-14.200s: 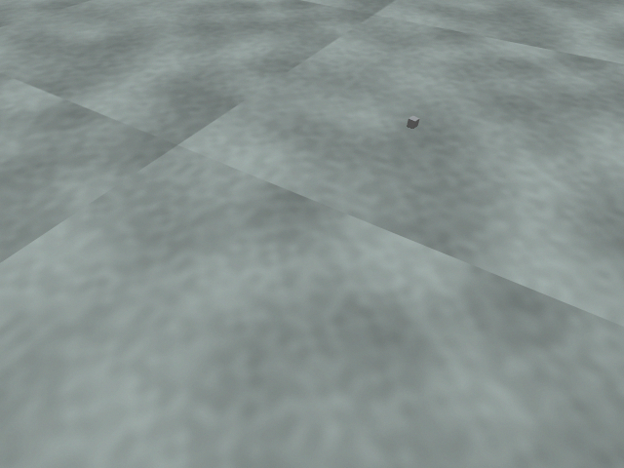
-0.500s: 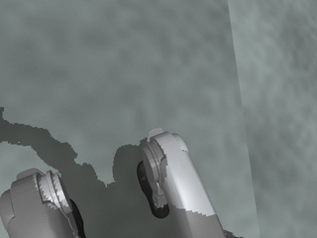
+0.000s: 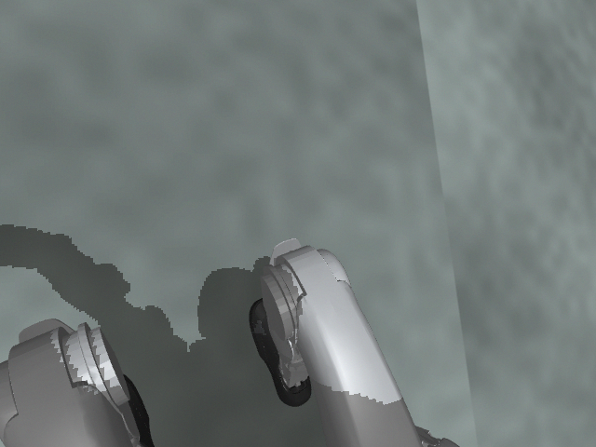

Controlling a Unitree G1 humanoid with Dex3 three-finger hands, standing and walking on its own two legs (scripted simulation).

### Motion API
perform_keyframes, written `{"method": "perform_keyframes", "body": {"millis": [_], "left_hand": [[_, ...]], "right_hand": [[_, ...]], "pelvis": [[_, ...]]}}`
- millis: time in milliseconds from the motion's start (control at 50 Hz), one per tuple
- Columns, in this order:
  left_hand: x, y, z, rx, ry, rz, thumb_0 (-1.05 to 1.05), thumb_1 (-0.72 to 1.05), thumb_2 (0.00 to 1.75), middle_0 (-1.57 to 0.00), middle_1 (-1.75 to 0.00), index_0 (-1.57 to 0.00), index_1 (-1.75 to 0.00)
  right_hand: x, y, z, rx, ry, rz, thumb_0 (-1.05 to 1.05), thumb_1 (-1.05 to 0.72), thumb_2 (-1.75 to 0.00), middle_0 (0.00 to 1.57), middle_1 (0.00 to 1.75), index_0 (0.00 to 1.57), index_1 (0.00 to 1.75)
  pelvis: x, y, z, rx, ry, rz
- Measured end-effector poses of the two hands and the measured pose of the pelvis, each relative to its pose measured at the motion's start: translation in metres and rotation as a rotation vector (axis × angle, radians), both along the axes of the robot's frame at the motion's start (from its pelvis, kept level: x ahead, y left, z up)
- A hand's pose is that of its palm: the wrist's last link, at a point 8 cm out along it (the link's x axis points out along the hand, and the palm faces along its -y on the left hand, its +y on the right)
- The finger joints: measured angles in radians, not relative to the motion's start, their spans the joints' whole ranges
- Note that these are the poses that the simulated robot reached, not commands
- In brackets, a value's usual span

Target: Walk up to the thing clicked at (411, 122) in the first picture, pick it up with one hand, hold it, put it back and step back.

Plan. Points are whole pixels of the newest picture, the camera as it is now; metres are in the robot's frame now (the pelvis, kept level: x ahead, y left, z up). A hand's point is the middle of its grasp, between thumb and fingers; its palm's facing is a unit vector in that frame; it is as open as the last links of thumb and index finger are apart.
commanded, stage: rise first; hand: left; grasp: from above
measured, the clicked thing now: out of the picture +0.48 +0.31 -0.30
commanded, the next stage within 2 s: none
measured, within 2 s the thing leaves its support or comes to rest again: neither
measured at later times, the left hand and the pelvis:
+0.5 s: hand out of the picture +0.45 +0.35 -0.19, palm faces -0.11 -0.41 -0.90, open 13.4 cm; pelvis +0.00 +0.00 +0.01, yaw +0 degrees
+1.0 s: hand out of the picture +0.45 +0.35 -0.19, palm faces -0.11 -0.41 -0.90, open 13.0 cm; pelvis +0.00 +0.00 +0.01, yaw +0 degrees
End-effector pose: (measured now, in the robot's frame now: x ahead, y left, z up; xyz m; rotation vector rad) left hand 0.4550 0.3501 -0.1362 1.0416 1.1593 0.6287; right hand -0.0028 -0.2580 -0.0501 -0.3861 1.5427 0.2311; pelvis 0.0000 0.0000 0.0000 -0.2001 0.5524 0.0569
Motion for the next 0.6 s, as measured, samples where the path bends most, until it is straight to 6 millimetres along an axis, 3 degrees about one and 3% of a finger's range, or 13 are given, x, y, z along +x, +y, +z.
{"method": "perform_keyframes", "body": {"millis": [600], "left_hand": [[-0.006, 0.005, -0.002, 0.002, 0.007, 0.000, 0.00, -0.41, 0.89, -0.24, -0.92, -0.23, -0.93]], "right_hand": [[-0.008, 0.007, 0.012, -0.012, 0.002, -0.010, 0.00, -0.93, -0.90, 0.20, 0.30, 0.19, 0.30]], "pelvis": [[-0.003, 0.003, 0.006, -0.012, -0.006, 0.000]]}}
